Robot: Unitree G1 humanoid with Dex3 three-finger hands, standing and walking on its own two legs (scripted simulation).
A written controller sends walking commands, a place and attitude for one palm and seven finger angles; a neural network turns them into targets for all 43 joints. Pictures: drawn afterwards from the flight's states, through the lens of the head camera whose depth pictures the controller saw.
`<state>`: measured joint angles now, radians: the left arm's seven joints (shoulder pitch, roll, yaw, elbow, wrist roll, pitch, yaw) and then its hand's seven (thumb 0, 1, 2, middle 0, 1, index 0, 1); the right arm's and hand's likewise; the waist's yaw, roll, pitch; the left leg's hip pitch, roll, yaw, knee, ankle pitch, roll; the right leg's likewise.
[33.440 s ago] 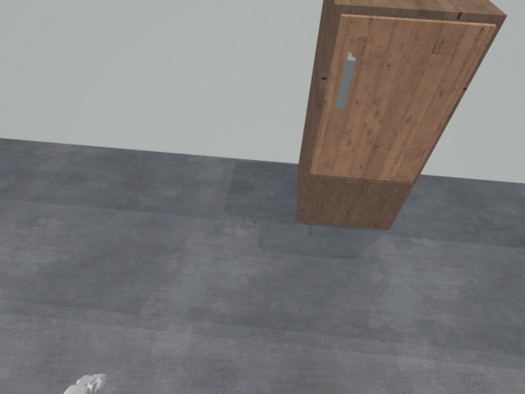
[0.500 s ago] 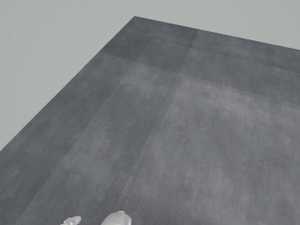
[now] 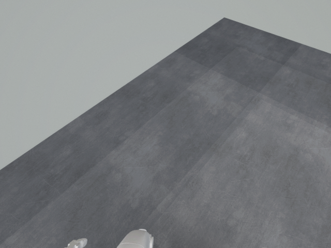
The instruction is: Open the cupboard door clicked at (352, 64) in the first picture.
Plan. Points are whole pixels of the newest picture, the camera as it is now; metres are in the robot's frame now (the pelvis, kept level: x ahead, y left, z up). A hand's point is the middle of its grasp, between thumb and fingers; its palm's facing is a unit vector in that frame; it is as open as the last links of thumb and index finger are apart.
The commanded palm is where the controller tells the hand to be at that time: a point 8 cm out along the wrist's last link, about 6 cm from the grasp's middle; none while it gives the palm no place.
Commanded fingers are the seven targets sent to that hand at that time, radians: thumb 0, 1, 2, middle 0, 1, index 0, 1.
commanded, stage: turn to face it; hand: left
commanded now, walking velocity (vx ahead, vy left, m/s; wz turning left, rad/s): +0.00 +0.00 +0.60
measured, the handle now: out of the picture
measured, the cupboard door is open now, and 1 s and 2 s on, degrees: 42 42 42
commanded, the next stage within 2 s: none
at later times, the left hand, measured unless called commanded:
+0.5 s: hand out of the picture +0.04 +0.22 -0.15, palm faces +0.31 -0.91 -0.27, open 7.4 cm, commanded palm none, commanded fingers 0.00 0.90 0.90 -0.20 -0.30 -0.20 -0.30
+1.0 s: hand out of the picture -0.06 +0.19 -0.18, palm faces +0.60 -0.76 -0.23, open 7.4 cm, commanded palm none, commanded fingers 0.00 0.90 0.90 -0.20 -0.30 -0.20 -0.30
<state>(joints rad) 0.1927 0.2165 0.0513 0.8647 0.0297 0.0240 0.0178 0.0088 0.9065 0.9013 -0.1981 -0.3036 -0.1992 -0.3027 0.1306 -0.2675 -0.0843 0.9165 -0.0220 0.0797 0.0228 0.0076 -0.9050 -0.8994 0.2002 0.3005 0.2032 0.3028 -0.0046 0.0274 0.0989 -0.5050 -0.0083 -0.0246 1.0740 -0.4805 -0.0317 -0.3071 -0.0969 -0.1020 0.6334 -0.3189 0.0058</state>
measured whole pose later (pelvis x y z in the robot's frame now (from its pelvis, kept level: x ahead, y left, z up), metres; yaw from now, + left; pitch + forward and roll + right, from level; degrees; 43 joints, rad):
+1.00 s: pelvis +0.01 -0.02 +0.00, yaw +37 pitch +1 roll +0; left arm 0.17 0.26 0.07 0.91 0.02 0.07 0.01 0.01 0.91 0.90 -0.20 -0.30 -0.20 -0.30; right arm 0.12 -0.23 -0.05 0.88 -0.03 0.03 0.01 0.00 -0.91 -0.90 0.20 0.30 0.20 0.30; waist 0.00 -0.06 0.11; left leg -0.35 -0.02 0.02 0.61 -0.27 0.04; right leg -0.46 -0.10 -0.04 1.10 -0.49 0.08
